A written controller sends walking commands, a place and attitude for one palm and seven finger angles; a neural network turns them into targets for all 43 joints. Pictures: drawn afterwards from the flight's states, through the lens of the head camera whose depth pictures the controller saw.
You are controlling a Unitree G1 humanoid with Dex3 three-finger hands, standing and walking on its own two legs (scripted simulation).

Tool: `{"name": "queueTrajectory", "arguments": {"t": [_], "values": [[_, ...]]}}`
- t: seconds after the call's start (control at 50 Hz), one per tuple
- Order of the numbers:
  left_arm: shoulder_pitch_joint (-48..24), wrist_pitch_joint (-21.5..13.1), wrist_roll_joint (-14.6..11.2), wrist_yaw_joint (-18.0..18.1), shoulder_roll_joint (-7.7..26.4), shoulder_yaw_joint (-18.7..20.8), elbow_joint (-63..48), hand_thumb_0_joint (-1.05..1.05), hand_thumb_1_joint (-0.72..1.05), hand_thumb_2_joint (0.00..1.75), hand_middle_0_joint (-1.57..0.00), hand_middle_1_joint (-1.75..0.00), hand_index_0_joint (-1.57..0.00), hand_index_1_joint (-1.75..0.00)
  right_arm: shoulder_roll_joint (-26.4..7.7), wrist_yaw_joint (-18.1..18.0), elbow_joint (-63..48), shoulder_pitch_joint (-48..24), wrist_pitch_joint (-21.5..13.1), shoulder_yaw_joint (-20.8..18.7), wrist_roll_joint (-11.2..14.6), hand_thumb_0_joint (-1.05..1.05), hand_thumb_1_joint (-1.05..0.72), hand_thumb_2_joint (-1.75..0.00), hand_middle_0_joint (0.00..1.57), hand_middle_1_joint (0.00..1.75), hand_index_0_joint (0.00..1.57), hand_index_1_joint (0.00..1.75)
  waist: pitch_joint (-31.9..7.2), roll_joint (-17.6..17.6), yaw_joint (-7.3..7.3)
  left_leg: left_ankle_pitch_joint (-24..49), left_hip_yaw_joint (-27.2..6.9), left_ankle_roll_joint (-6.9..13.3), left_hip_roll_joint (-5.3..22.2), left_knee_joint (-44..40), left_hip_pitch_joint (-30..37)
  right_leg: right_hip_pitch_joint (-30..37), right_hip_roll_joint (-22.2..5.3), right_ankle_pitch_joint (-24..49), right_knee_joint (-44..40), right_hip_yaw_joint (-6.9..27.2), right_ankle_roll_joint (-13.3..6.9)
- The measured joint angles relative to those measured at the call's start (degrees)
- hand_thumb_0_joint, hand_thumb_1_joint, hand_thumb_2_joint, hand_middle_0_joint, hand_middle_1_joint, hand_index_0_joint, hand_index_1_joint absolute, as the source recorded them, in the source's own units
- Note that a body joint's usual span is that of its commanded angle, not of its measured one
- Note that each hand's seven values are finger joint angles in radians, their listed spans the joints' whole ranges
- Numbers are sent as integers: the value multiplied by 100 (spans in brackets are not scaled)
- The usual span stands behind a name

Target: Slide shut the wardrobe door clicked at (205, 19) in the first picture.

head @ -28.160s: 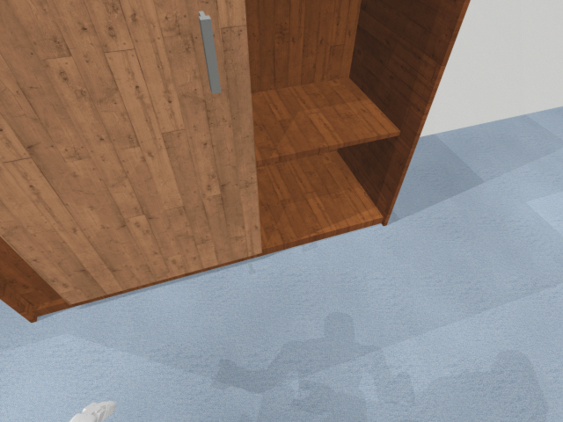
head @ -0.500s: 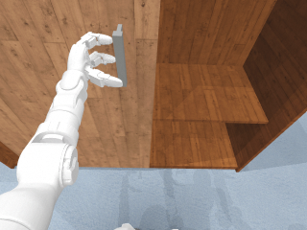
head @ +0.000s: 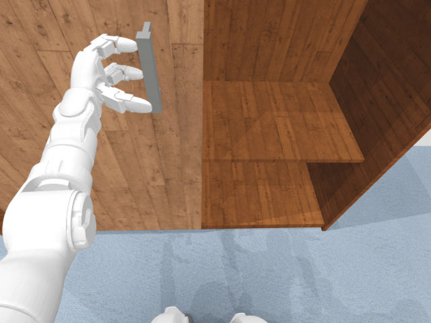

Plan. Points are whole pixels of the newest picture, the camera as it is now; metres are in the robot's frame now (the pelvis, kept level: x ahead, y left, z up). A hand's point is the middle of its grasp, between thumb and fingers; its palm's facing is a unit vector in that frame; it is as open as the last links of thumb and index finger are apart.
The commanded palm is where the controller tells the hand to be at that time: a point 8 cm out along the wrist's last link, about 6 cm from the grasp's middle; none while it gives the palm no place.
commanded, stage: move the hooked fingers beside the handle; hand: left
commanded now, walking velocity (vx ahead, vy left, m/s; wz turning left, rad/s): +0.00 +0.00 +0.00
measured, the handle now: (152, 70) +0.54 +0.08 +0.17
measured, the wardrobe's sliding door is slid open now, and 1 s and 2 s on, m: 0.59 0.59 0.59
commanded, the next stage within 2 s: relax the arm and regain balance in 1.48 s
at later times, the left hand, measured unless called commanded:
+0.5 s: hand (123, 78) +0.50 +0.13 +0.18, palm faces -0.12 -0.99 +0.01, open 12.8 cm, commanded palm +0.54 +0.21 +0.16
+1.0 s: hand (122, 81) +0.50 +0.13 +0.18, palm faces -0.13 -0.99 +0.00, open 13.2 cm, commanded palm +0.54 +0.21 +0.15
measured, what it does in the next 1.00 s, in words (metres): shifts its weight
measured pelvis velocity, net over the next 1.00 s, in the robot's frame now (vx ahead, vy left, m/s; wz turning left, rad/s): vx -0.05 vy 0.06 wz -0.06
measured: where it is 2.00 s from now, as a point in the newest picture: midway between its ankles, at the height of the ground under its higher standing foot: outside the picture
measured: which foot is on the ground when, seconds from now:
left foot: down 0.00-1.00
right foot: down 0.00-1.00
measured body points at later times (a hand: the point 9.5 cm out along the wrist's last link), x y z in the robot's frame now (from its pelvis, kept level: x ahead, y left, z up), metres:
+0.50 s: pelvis -0.01 +0.01 -0.01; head +0.04 +0.03 +0.43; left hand +0.51 +0.18 +0.18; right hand +0.00 -0.26 -0.12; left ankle +0.09 +0.07 -0.71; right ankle +0.04 -0.09 -0.71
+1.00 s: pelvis -0.05 +0.06 -0.03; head +0.03 +0.07 +0.41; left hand +0.50 +0.19 +0.18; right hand -0.08 -0.21 -0.13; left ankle +0.09 +0.08 -0.70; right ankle +0.04 -0.09 -0.70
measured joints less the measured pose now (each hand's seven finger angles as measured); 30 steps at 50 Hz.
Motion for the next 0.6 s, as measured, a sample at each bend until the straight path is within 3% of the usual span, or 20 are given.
{"name": "queueTrajectory", "arguments": {"t": [0.34, 0.6], "values": [[-305, 124, 67, -192, 220, 53, 365, -1, -50, 30, -51, -123, -50, -122, -11, 84, 64, -4, 121, -4, -13, 1, -90, -90, 20, 30, 20, 30, -154, 133, -81, -115, -81, -21, 186, 445, -444, -344, 165, -324, 303, -115, 25], [-593, 164, 242, -126, 158, 16, 597, -1, -50, 30, -54, -122, -54, -122, 14, 155, -18, 32, 304, 31, -70, 1, -90, -90, 20, 30, 20, 30, -217, 160, -180, -40, -49, 76, 193, 727, -676, -544, 153, -508, 584, -121, 106]]}}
